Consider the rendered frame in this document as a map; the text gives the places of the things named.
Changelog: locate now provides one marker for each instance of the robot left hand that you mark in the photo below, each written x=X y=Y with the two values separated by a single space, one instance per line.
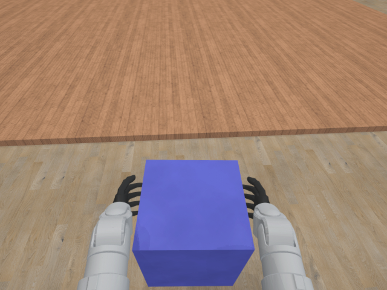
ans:
x=123 y=194

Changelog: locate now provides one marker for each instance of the right robot forearm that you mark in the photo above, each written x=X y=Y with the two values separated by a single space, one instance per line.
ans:
x=279 y=250

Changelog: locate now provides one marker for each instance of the robot right hand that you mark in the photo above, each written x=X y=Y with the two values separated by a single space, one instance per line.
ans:
x=259 y=194

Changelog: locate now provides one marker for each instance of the left robot forearm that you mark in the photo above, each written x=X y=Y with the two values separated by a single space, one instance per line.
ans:
x=109 y=248

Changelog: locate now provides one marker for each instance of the carton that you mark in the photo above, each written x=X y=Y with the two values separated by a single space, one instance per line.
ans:
x=192 y=226

